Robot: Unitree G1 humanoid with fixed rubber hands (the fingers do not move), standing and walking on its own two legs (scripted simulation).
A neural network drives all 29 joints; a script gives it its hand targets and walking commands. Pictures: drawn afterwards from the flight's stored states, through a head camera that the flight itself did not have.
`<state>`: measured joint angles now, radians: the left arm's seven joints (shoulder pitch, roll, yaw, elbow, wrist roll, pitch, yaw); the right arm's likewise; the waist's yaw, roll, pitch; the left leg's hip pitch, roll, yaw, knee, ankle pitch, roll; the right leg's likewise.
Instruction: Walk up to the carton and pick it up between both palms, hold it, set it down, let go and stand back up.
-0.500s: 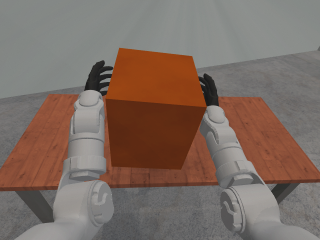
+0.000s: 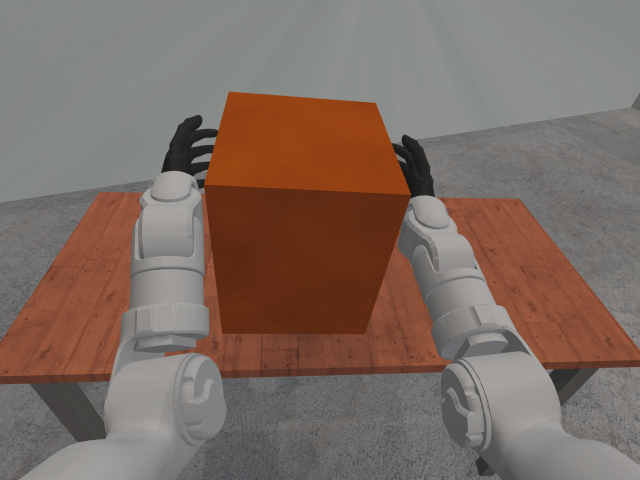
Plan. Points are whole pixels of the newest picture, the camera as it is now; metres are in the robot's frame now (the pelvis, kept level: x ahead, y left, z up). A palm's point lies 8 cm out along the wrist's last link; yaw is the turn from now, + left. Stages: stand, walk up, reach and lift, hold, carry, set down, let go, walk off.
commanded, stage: reach and lift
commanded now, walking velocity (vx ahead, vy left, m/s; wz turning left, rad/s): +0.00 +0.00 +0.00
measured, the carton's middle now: (299, 217) +0.41 +0.01 +0.15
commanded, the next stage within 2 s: hold in 0.60 s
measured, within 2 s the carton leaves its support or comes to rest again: neither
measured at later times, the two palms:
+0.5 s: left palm (174, 167) +0.38 +0.15 +0.24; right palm (415, 181) +0.39 -0.13 +0.23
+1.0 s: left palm (165, 160) +0.37 +0.16 +0.26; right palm (418, 170) +0.38 -0.13 +0.25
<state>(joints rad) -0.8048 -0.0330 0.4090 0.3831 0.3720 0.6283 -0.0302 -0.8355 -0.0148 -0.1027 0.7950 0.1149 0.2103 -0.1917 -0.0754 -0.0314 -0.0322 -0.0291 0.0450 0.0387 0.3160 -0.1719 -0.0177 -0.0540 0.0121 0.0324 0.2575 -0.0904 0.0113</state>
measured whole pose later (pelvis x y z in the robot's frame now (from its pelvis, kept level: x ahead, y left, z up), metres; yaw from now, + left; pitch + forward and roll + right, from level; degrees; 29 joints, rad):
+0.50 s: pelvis +0.00 +0.00 +0.00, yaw +0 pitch -6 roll -1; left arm -0.84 -0.02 0.41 0.36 0.37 0.68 -0.03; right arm -0.89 -0.04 -0.08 0.79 0.16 0.26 -0.20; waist -0.08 -0.03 -0.04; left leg -0.03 0.05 0.04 0.32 -0.17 -0.02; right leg -0.05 0.01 0.03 0.26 -0.09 0.01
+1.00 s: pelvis +0.00 +0.00 +0.00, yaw +0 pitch -7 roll -1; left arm -0.84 -0.02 0.41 0.30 0.36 0.77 -0.03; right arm -0.90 -0.05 -0.05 0.74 0.23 0.36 -0.23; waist -0.08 -0.03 -0.08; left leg -0.02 0.04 0.03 0.32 -0.17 -0.02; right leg -0.05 0.01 0.03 0.26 -0.10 0.01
